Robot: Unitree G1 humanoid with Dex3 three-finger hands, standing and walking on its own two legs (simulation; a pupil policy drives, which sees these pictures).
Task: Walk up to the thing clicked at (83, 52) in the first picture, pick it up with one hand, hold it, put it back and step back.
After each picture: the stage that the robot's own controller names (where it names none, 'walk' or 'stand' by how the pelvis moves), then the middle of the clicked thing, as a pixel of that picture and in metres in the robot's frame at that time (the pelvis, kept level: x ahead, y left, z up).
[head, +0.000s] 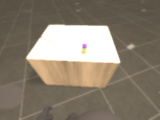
stand; (84, 49) +0.70 +0.10 -0.07
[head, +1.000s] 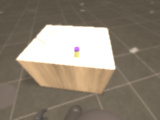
rise first; (77, 52) +0.61 +0.19 -0.04
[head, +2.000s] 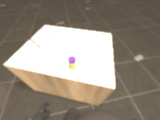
stand; (72, 63) +0.45 +0.19 -0.04
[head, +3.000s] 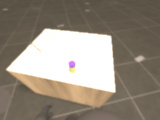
stand; (72, 67) +0.44 +0.18 -0.07
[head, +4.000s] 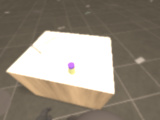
stand; (71, 68) +0.44 +0.19 -0.07
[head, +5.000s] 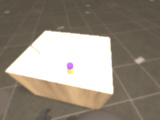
stand; (70, 68) +0.43 +0.20 -0.07
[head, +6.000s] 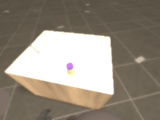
stand; (70, 69) +0.42 +0.20 -0.07
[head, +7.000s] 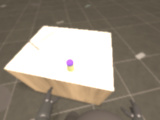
rise first; (70, 65) +0.43 +0.20 -0.07
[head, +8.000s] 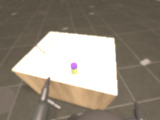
go down; (74, 68) +0.43 +0.19 -0.07
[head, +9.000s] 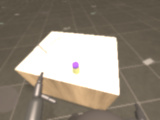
go down; (76, 68) +0.44 +0.18 -0.06
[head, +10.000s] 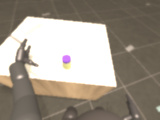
go down; (66, 62) +0.43 +0.17 -0.01
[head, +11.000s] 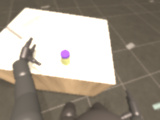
close in; (65, 57) +0.44 +0.17 +0.01
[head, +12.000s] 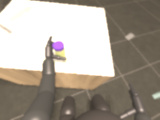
close; (59, 50) +0.47 +0.18 +0.04
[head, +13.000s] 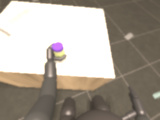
lift; (59, 51) +0.46 +0.18 +0.04
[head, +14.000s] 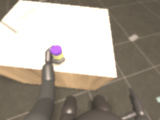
lift; (58, 54) +0.44 +0.20 +0.04
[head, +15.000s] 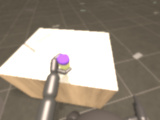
lift; (64, 63) +0.34 +0.18 +0.14
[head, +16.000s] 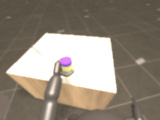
hold; (67, 66) +0.32 +0.17 +0.14
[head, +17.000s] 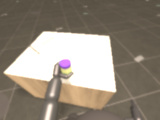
hold; (66, 68) +0.32 +0.17 +0.11
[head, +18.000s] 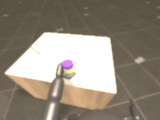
hold; (69, 69) +0.32 +0.16 +0.10
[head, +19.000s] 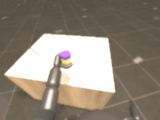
crouch; (66, 60) +0.37 +0.18 +0.14
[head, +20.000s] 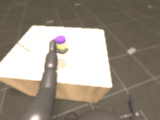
lower; (61, 45) +0.47 +0.19 +0.15
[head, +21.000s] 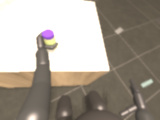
lower; (50, 40) +0.53 +0.19 +0.05
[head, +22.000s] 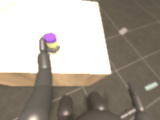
lower; (52, 43) +0.51 +0.19 +0.04
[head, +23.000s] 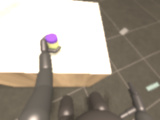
lower; (53, 43) +0.51 +0.19 +0.04
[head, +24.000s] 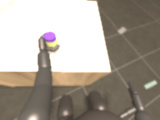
lower; (52, 42) +0.52 +0.19 +0.05
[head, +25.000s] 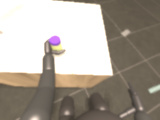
open; (56, 45) +0.50 +0.18 +0.04
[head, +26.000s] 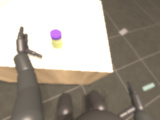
rise; (56, 39) +0.52 +0.18 +0.05
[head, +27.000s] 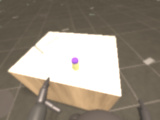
sink last; (75, 64) +0.46 +0.17 -0.01
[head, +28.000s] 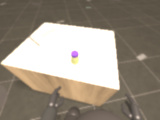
stand; (74, 57) +0.49 +0.16 +0.00
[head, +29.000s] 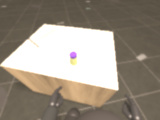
stand; (73, 58) +0.49 +0.17 +0.00
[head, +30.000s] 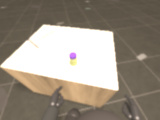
stand; (73, 59) +0.48 +0.18 +0.00
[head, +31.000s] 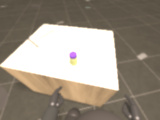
stand; (73, 58) +0.48 +0.18 +0.00
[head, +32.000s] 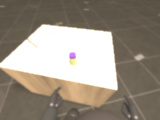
stand; (72, 59) +0.49 +0.17 +0.00
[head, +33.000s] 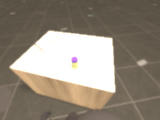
stand; (74, 62) +0.50 +0.18 -0.05
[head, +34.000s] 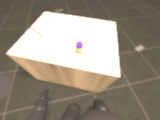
walk; (79, 48) +0.57 +0.12 -0.04
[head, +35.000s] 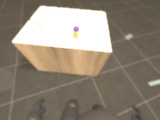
walk; (76, 32) +0.77 +0.20 -0.05
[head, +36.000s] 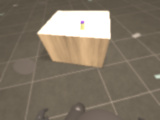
stand; (82, 25) +1.07 +0.22 -0.05
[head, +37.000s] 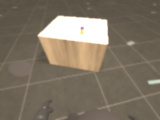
stand; (82, 30) +1.09 +0.18 -0.06
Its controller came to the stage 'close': yes
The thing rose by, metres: 0.19
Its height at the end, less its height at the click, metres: +0.00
